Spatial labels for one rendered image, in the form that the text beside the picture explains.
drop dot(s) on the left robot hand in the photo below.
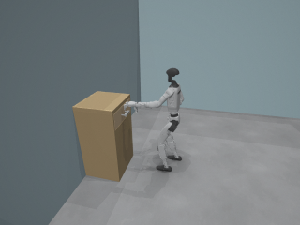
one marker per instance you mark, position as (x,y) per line
(131,104)

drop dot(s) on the handle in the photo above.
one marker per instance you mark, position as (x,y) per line
(126,114)

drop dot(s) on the left robot shin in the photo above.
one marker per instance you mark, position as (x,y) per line
(163,155)

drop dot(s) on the cabinet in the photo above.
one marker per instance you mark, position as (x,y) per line
(106,151)

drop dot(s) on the left robot upper arm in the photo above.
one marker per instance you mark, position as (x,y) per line
(168,93)

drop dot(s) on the drawer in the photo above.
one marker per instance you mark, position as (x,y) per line
(118,117)

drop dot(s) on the robot left forearm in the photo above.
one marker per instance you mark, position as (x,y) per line
(150,104)

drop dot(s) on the right robot upper arm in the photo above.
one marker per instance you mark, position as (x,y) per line
(181,95)

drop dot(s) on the humanoid robot torso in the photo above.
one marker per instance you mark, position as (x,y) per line
(173,105)

